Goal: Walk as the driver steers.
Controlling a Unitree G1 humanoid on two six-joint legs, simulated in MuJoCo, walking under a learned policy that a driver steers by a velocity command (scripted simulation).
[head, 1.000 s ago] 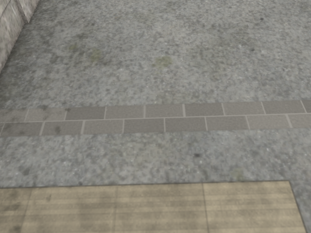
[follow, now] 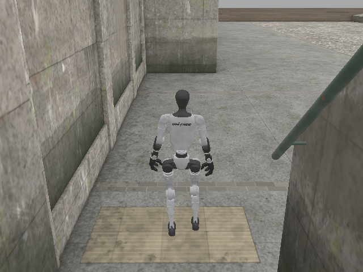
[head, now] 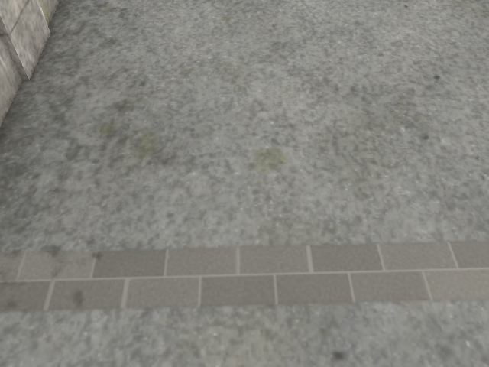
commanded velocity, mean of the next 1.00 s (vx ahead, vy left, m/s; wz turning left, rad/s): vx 0.08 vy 0.00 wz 0.00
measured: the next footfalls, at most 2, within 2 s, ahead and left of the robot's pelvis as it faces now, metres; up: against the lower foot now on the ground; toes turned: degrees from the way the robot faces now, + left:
right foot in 1.04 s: +0.15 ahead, -0.17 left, +0.00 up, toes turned -4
left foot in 1.54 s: +0.49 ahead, +0.07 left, +0.00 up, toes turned +12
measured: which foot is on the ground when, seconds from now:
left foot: down 0.00-1.00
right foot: down 0.00-0.76, up 0.78-1.00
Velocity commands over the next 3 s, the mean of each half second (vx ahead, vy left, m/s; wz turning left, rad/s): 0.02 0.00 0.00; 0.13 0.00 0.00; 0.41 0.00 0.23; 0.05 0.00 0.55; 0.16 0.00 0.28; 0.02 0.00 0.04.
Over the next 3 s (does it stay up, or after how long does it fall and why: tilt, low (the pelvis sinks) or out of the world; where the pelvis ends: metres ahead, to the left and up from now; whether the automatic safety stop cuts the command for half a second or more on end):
stays up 0.53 0.01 -0.01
